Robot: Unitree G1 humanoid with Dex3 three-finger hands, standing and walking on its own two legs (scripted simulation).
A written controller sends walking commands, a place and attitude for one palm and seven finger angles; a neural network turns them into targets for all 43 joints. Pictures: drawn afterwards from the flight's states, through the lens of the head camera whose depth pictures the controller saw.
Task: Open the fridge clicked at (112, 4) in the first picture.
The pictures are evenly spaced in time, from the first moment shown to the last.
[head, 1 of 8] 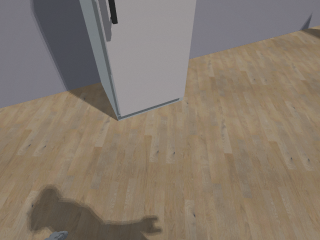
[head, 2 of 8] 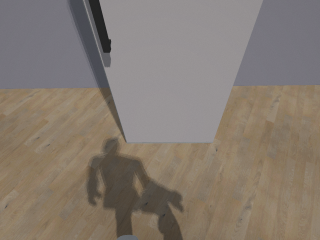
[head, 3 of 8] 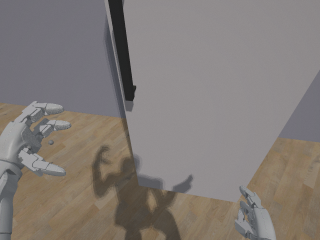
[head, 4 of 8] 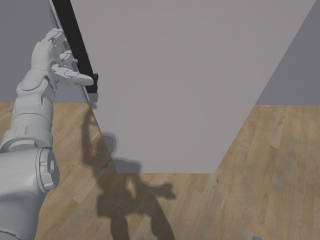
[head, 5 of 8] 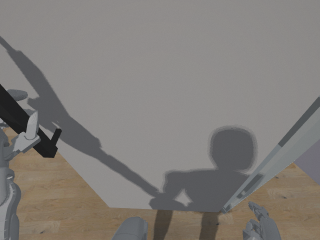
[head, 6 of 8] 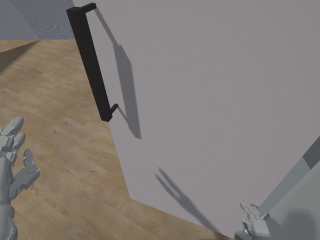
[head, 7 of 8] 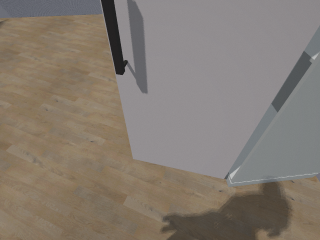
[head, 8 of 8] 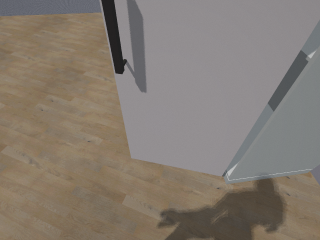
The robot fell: no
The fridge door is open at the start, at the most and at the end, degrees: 0 76 70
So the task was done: yes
